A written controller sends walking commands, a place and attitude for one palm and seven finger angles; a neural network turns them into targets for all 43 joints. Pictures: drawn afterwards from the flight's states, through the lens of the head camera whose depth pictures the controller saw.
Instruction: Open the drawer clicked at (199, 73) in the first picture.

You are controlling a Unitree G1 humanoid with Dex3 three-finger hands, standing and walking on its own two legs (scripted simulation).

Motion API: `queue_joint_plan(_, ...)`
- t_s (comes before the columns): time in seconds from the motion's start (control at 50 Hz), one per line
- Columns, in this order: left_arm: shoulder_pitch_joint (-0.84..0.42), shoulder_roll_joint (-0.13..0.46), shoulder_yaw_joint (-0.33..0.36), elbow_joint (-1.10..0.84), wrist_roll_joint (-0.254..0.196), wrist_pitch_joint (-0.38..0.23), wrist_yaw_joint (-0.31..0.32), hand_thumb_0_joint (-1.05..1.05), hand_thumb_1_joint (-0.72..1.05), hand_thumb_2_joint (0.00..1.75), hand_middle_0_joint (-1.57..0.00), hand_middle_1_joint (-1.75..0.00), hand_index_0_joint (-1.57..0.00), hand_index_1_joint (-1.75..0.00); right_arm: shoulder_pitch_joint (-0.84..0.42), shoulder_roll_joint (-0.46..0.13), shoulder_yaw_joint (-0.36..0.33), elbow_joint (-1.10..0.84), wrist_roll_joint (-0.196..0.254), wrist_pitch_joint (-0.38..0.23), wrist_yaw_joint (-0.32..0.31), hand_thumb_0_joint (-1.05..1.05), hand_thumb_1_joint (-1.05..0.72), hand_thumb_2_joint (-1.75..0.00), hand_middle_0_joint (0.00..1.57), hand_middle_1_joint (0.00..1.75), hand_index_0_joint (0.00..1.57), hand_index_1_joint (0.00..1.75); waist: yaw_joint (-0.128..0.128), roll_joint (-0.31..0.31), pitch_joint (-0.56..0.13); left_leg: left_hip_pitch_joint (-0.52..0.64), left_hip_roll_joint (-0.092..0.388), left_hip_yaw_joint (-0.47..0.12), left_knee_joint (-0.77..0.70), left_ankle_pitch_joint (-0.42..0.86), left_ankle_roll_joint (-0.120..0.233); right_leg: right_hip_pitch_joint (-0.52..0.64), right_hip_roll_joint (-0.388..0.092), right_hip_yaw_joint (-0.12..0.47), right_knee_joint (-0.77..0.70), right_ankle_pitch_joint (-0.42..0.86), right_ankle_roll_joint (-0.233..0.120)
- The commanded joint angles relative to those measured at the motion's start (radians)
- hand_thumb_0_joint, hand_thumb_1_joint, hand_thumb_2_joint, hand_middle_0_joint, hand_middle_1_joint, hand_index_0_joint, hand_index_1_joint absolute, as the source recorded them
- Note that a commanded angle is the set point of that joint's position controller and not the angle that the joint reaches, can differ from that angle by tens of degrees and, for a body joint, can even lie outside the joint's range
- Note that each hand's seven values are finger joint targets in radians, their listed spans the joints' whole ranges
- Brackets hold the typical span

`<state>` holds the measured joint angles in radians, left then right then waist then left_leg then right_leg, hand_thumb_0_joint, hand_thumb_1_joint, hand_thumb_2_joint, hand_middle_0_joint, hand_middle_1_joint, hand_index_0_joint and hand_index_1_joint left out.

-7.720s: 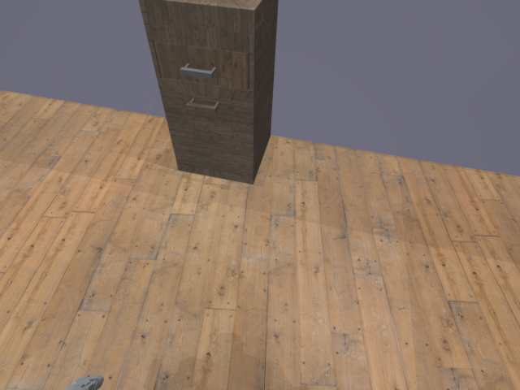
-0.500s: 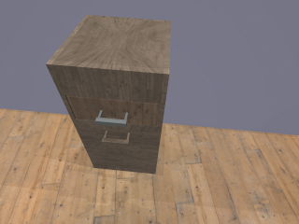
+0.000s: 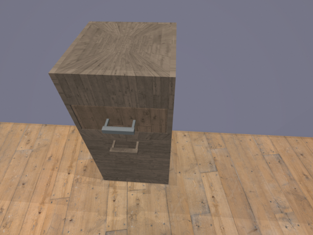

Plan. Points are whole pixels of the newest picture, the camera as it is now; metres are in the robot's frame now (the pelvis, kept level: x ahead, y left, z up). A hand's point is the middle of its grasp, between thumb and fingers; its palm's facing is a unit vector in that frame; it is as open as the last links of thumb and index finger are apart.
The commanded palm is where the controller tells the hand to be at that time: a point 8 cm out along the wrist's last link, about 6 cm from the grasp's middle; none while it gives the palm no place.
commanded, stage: look again from close up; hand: left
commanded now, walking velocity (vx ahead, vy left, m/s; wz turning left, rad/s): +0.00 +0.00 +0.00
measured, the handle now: (119, 126) +0.54 +0.19 -0.13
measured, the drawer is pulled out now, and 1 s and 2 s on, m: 0.00 0.00 0.00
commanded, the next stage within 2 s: raise the hand with hooked fingers in 0.32 s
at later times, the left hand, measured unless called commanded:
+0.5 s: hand out of the picture +0.04 +0.17 -0.14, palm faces -0.06 -0.94 -0.33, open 7.3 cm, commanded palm +0.10 +0.20 -0.05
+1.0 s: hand (81, 226) +0.16 +0.21 -0.05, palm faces +0.05 -0.06 -1.00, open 9.5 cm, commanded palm +0.15 +0.21 +0.01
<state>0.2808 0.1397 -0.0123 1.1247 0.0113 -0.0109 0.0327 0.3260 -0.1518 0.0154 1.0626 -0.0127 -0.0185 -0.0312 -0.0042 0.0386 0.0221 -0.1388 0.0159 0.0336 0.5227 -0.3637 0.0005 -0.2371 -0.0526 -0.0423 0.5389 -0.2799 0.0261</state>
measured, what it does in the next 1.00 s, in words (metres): lowers itself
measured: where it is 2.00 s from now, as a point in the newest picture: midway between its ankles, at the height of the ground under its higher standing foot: outside the picture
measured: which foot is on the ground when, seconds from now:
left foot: down 0.00-1.00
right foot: down 0.00-1.00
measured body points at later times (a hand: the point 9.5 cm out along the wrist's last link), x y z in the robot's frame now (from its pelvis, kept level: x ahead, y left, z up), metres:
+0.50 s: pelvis +0.00 -0.02 +0.00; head +0.01 -0.04 +0.45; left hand +0.04 +0.21 -0.12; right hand +0.00 -0.24 -0.16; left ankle -0.05 +0.12 -0.73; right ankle +0.00 -0.14 -0.73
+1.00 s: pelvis -0.04 -0.03 -0.05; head +0.00 -0.05 +0.40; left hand +0.15 +0.21 +0.00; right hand +0.23 -0.23 -0.11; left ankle -0.05 +0.12 -0.73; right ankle +0.00 -0.14 -0.73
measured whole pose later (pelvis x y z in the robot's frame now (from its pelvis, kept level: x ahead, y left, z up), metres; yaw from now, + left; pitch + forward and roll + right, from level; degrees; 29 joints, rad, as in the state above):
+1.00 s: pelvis -0.04 -0.03 -0.05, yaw +0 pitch +10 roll +2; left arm 0.35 0.35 -0.05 0.03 1.13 -0.08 0.50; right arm 0.03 -0.23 -0.03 0.50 -0.09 0.06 0.02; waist 0.12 -0.02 -0.10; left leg -0.63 0.04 0.03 0.94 -0.48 -0.04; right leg -0.74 -0.05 -0.03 0.97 -0.41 -0.03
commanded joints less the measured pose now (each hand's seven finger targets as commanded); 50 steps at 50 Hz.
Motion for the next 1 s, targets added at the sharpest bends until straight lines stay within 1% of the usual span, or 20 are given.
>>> queue_joint_plan(0.0, 0.043, 0.099, 0.015, -0.044, -0.001, -0.007, 0.004, 0.0, 0.9, 0.9, -0.2, -0.3, -0.2, -0.3, 0.067, -0.095, -0.015, -0.037, 0.001, -0.011, 0.001, 0.0, -0.9, -0.9, 0.2, 0.3, 0.2, 0.3, -0.001, -0.036, 0.099, -0.13, 0.088, -0.07, -0.141, 0.22, 0.038, 0.023, -0.034, 0.051, -0.063, 0.127, -0.06)
queue_joint_plan(0.38, 0.051, 0.106, 0.027, -0.034, -0.003, -0.013, -0.003, 0.0, 0.9, 0.9, -0.2, -0.3, -0.2, -0.3, 0.066, -0.08, -0.007, 0.027, 0.001, -0.007, -0.002, 0.0, -0.9, -0.9, 0.2, 0.3, 0.2, 0.3, 0.002, -0.036, 0.052, -0.076, 0.074, -0.039, -0.15, 0.193, 0.025, 0.06, -0.048, 0.073, -0.105, 0.196, -0.066)
queue_joint_plan(0.4, 0.157, 0.16, 0.04, 0.005, 0.0, -0.03, 0.043, 0.0, 0.9, 0.9, -0.2, -0.3, -0.2, -0.3, -0.074, -0.128, -0.034, -0.041, 0.009, -0.012, 0.006, 0.0, -0.9, -0.9, 0.2, 0.3, 0.2, 0.3, 0.065, -0.283, 0.083, -0.186, 0.086, -0.005, 0.082, 0.201, -0.011, 0.085, -0.114, 0.128, -0.096, 0.723, -0.035)
queue_joint_plan(0.42, -0.647, 0.413, -0.025, -1.49, 0.137, -0.218, 0.036, 0.0, 0.88, 0.89, -0.2, -0.32, -0.2, -0.32, -0.07, -0.272, -0.032, -0.365, 0.058, -0.175, -0.05, 0.0, -0.9, -0.9, 0.2, 0.3, 0.2, 0.3, -0.041, 0.114, -0.445, 0.097, -0.016, 0.012, -0.089, 0.397, 0.045, 0.166, -0.012, 0.177, 0.002, 0.548, -0.067)
queue_joint_plan(0.44, -0.185, 0.382, 0.056, -1.222, 0.158, -0.126, 0.126, 0.0, 0.85, 0.88, -0.2, -0.33, -0.2, -0.33, -0.139, -0.193, -0.051, -0.316, 0.044, -0.261, -0.089, 0.0, -0.9, -0.9, 0.2, 0.3, 0.2, 0.3, 0.046, 0.297, -0.415, 0.12, 0.009, 0.005, -0.082, 0.588, 0.039, 0.101, 0.021, 0.083, 0.046, 0.303, -0.085)
queue_joint_plan(0.46, 0.056, 0.176, -0.041, -1.114, 0.158, 0.029, 0.179, 0.0, 0.83, 0.87, -0.21, -0.34, -0.21, -0.34, -0.157, -0.141, -0.065, -0.317, 0.076, -0.295, -0.084, 0.0, -0.9, -0.9, 0.2, 0.3, 0.2, 0.3, 0.027, 0.239, -0.239, 0.003, 0.01, -0.011, -0.093, 0.516, 0.002, -0.004, 0.042, 0.03, 0.042, 0.149, -0.075)
queue_joint_plan(0.48, 0.062, 0.092, -0.107, -1.127, 0.213, 0.046, 0.182, 0.0, 0.81, 0.86, -0.21, -0.36, -0.21, -0.36, -0.15, -0.156, -0.053, -0.314, 0.067, -0.312, -0.078, 0.0, -0.9, -0.9, 0.2, 0.3, 0.2, 0.3, 0.01, 0.13, -0.151, -0.053, 0.008, -0.006, -0.067, 0.469, 0.006, -0.044, 0.043, 0.009, 0.016, 0.179, -0.059)
queue_joint_plan(0.5, -0.022, 0.18, -0.076, -1.188, 0.303, 0.037, 0.207, 0.0, 0.78, 0.85, -0.21, -0.37, -0.21, -0.37, -0.203, -0.195, -0.061, -0.358, 0.048, -0.316, -0.073, 0.0, -0.9, -0.9, 0.2, 0.3, 0.2, 0.3, -0.008, 0.042, -0.043, -0.13, -0.007, -0.041, -0.042, 0.35, 0.012, -0.123, 0.049, 0.038, 0.003, 0.146, -0.066)
queue_joint_plan(0.52, 0.009, 0.211, -0.058, -1.166, 0.414, 0.026, 0.233, 0.0, 0.76, 0.84, -0.21, -0.39, -0.21, -0.39, -0.176, -0.214, -0.064, -0.375, 0.016, -0.298, -0.066, 0.0, -0.9, -0.9, 0.2, 0.3, 0.2, 0.3, -0.019, -0.069, -0.095, -0.165, -0.017, -0.034, -0.008, 0.281, 0.022, -0.168, 0.053, 0.027, 0.011, 0.08, -0.063)
queue_joint_plan(0.54, 0.057, 0.196, -0.071, -1.129, 0.523, 0.022, 0.256, 0.0, 0.74, 0.83, -0.21, -0.4, -0.21, -0.4, -0.17, -0.21, -0.068, -0.416, -0.01, -0.278, -0.058, 0.0, -0.9, -0.9, 0.2, 0.3, 0.2, 0.3, -0.011, -0.157, -0.096, -0.216, -0.032, -0.032, 0.027, 0.238, 0.024, -0.211, 0.058, 0.03, 0.015, 0.016, -0.06)
queue_joint_plan(0.58, 0.251, 0.183, -0.059, -1.059, 0.719, 0.018, 0.302, 0.0, 0.69, 0.81, -0.22, -0.43, -0.22, -0.43, -0.2, -0.207, -0.09, -0.517, -0.035, -0.224, -0.024, 0.0, -0.9, -0.9, 0.2, 0.3, 0.2, 0.3, 0.052, -0.185, -0.127, -0.281, -0.058, -0.012, 0.063, 0.172, 0.008, -0.213, 0.064, 0.059, 0.019, -0.12, -0.071)
queue_joint_plan(0.6, 0.342, 0.159, -0.073, -1.023, 0.8, 0.01, 0.323, 0.0, 0.67, 0.8, -0.22, -0.45, -0.22, -0.45, -0.231, -0.208, -0.096, -0.554, -0.047, -0.187, -0.004, 0.0, -0.9, -0.9, 0.2, 0.3, 0.2, 0.3, 0.077, -0.218, -0.08, -0.339, -0.059, -0.01, 0.072, 0.135, 0.003, -0.23, 0.068, 0.075, 0.022, -0.137, -0.081)
queue_joint_plan(0.64, 0.4, 0.155, -0.071, -1.018, 0.921, -0.017, 0.351, 0.0, 0.62, 0.78, -0.22, -0.48, -0.22, -0.48, -0.273, -0.208, -0.098, -0.608, -0.056, -0.103, 0.034, 0.0, -0.9, -0.9, 0.2, 0.3, 0.2, 0.3, 0.108, -0.274, -0.069, -0.412, -0.062, 0.005, 0.095, 0.107, 0.001, -0.218, 0.064, 0.114, 0.04, -0.084, -0.093)
queue_joint_plan(0.68, 0.343, 0.217, -0.025, -1.119, 1.007, -0.058, 0.374, 0.0, 0.57, 0.76, -0.22, -0.51, -0.22, -0.51, -0.321, -0.202, -0.091, -0.659, -0.048, -0.045, 0.065, 0.0, -0.9, -0.9, 0.2, 0.3, 0.2, 0.3, 0.137, -0.232, -0.155, -0.442, -0.071, 0.017, 0.123, 0.125, 0.003, -0.182, 0.055, 0.14, 0.095, -0.011, -0.1)
queue_joint_plan(0.72, 0.305, 0.266, 0.024, -1.168, 1.068, -0.083, 0.408, 0.0, 0.53, 0.74, -0.23, -0.54, -0.23, -0.54, -0.333, -0.186, -0.086, -0.688, -0.047, -0.012, 0.075, 0.0, -0.9, -0.9, 0.2, 0.3, 0.2, 0.3, 0.146, -0.174, -0.199, -0.445, -0.078, 0.025, 0.156, 0.129, 0.007, -0.187, 0.057, 0.145, 0.133, 0.028, -0.1)
queue_joint_plan(0.76, 0.173, 0.333, 0.082, -1.261, 1.125, -0.099, 0.457, 0.0, 0.48, 0.72, -0.23, -0.57, -0.23, -0.57, -0.324, -0.174, -0.087, -0.699, -0.058, 0.016, 0.076, 0.0, -0.9, -0.9, 0.2, 0.3, 0.2, 0.3, 0.135, -0.125, -0.247, -0.436, -0.086, 0.016, 0.2, 0.123, 0.01, -0.235, 0.059, 0.176, 0.16, 0.016, -0.1)
queue_joint_plan(0.82, -0.011, 0.354, 0.083, -1.359, 1.172, -0.111, 0.522, 0.0, 0.41, 0.69, -0.24, -0.62, -0.24, -0.62, -0.313, -0.166, -0.093, -0.714, -0.076, 0.035, 0.076, 0.0, -0.9, -0.9, 0.2, 0.3, 0.2, 0.3, 0.095, -0.028, -0.331, -0.35, -0.086, 0.003, 0.294, 0.118, 0.014, -0.386, 0.05, 0.211, 0.192, -0.039, -0.103)
queue_joint_plan(0.86, -0.168, 0.38, 0.088, -1.438, 1.156, -0.116, 0.547, 0.0, 0.36, 0.67, -0.24, -0.64, -0.24, -0.64, -0.312, -0.161, -0.095, -0.707, -0.082, 0.041, 0.063, 0.0, -0.9, -0.9, 0.2, 0.3, 0.2, 0.3, 0.053, 0.004, -0.363, -0.319, -0.082, -0.017, 0.344, 0.092, 0.022, -0.449, 0.047, 0.208, 0.203, -0.08, -0.095)
queue_joint_plan(0.9, -0.173, 0.364, 0.071, -1.39, 1.124, -0.106, 0.548, 0.0, 0.32, 0.65, -0.24, -0.68, -0.24, -0.68, -0.306, -0.164, -0.093, -0.698, -0.079, 0.032, 0.053, 0.0, -0.9, -0.9, 0.2, 0.3, 0.2, 0.3, 0.025, 0.001, -0.362, -0.311, -0.077, -0.017, 0.355, 0.074, 0.025, -0.464, 0.049, 0.179, 0.201, -0.087, -0.087)
queue_joint_plan(0.98, -0.147, 0.346, 0.035, -1.331, 1.064, -0.021, 0.484, 0.0, 0.22, 0.61, -0.25, -0.74, -0.25, -0.74, -0.323, -0.165, -0.075, -0.687, -0.07, 0.036, 0.036, 0.0, -0.9, -0.9, 0.2, 0.3, 0.2, 0.3, 0.023, -0.025, -0.351, -0.349, -0.067, -0.011, 0.291, 0.105, 0.027, -0.324, 0.057, 0.099, 0.188, 0.025, -0.073)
